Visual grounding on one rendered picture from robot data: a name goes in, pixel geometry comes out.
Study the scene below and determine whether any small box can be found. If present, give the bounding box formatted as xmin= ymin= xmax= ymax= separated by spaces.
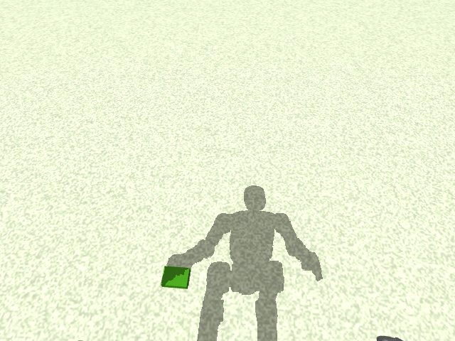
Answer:
xmin=161 ymin=266 xmax=191 ymax=289

